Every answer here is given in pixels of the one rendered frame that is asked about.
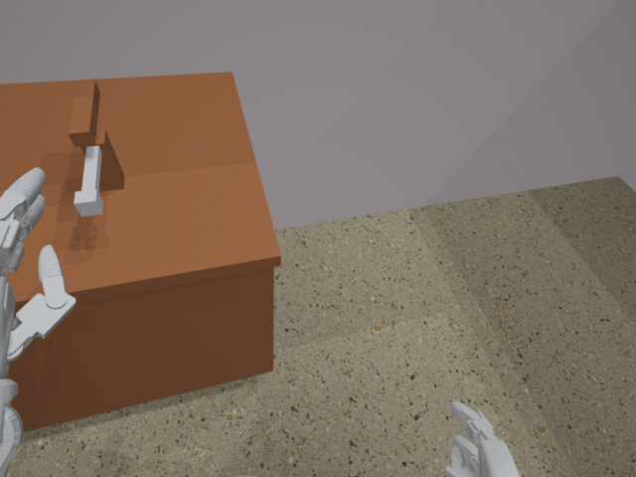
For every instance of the tap lever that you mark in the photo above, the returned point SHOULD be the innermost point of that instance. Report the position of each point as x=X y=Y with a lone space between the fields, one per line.
x=88 y=201

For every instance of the robot left forearm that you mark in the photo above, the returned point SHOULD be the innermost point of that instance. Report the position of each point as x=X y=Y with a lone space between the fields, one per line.
x=11 y=425

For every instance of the right robot hand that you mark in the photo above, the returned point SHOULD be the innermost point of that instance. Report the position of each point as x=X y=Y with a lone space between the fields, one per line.
x=492 y=458

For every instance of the counter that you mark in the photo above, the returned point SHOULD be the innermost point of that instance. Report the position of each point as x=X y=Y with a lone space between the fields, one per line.
x=174 y=282

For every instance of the left robot hand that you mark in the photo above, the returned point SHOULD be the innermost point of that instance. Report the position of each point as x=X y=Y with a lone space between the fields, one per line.
x=21 y=207

